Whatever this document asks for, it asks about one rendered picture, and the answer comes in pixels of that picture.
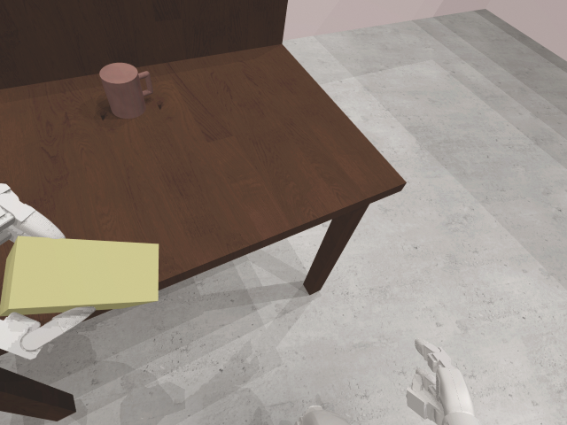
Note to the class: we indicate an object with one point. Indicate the robot left hand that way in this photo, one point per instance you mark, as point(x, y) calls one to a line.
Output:
point(19, 334)

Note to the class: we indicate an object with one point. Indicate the table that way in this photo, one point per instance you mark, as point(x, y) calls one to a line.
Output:
point(238, 147)

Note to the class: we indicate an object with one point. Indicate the sponge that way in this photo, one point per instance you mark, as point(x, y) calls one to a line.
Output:
point(44, 275)

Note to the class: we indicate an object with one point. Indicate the robot right shin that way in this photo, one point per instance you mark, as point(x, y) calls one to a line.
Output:
point(313, 408)

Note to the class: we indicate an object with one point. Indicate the robot right hand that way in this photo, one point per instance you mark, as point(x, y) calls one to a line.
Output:
point(445, 394)

